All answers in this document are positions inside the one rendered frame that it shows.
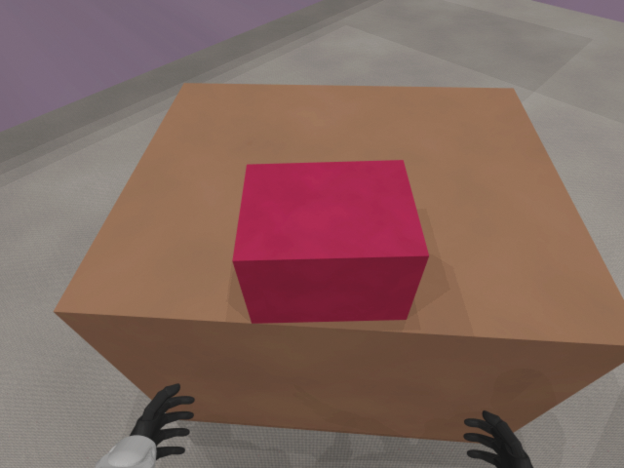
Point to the left robot hand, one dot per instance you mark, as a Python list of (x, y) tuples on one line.
[(154, 418)]

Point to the right robot hand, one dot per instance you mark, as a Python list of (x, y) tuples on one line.
[(510, 453)]

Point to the robot left forearm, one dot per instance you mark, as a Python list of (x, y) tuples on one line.
[(131, 452)]

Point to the carton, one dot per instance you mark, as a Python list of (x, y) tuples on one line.
[(328, 242)]

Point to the pedestal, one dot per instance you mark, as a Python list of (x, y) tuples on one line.
[(515, 311)]

